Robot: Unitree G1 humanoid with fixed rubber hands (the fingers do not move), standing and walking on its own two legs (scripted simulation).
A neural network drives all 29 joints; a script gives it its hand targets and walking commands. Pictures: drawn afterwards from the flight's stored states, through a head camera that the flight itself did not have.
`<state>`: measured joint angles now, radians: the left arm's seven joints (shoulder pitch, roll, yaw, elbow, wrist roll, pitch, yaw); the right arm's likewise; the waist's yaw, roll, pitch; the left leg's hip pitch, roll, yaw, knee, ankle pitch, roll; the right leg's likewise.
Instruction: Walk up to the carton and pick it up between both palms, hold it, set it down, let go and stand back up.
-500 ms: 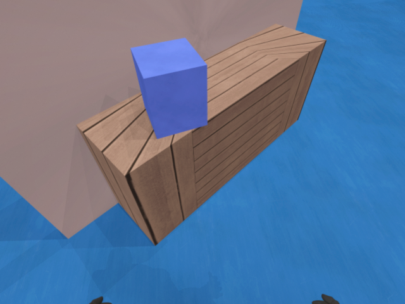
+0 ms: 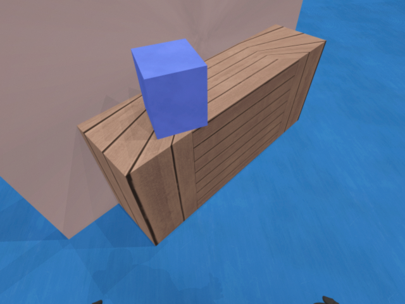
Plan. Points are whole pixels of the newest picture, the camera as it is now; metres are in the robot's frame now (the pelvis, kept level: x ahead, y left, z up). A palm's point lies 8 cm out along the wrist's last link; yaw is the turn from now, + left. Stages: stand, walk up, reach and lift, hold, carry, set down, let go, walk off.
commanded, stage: walk up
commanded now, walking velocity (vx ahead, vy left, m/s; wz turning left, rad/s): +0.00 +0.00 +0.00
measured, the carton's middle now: (171, 89) +0.82 +0.12 -0.04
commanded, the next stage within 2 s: none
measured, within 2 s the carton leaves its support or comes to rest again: neither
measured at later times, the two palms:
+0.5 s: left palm out of the picture +0.13 +0.15 -0.11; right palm out of the picture +0.19 -0.42 -0.12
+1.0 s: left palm (177, 303) +0.16 +0.08 -0.14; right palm (328, 168) +0.48 -0.35 -0.09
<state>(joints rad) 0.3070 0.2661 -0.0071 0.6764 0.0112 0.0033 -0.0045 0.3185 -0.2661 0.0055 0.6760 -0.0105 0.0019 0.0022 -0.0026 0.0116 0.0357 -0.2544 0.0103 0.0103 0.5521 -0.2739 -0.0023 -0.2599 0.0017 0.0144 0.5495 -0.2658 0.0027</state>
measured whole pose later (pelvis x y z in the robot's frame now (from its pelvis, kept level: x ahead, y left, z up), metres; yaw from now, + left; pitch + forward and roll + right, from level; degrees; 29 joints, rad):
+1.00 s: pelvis +0.27 -0.17 -0.01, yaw +27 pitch -4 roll +0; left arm 0.43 0.32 0.02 0.68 0.07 0.07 -0.05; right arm 0.30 -0.21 -0.04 0.63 -0.05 -0.02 -0.09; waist 0.04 -0.06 0.12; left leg -0.33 -0.02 0.03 0.66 -0.26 0.07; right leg -0.42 -0.02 -0.06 1.29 -0.41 0.01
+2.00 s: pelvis +0.52 -0.25 +0.00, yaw +47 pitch -2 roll -3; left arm 0.35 0.31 0.02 0.55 0.00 0.04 0.03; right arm 0.14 -0.26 -0.04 0.67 -0.02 0.06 0.00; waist -0.03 0.02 0.14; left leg -0.34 -0.05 -0.06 0.59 -0.21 0.09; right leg -0.39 -0.04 -0.07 1.09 -0.59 0.01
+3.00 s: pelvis +0.49 -0.25 +0.00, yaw +49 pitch +0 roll +0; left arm 0.36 0.29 0.01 0.65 0.01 -0.01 -0.01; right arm 0.29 -0.27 0.00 0.65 -0.02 0.00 0.01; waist 0.01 0.03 0.04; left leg -0.25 0.02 -0.05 0.58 -0.33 -0.03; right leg -0.28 -0.04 -0.03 0.57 -0.29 0.01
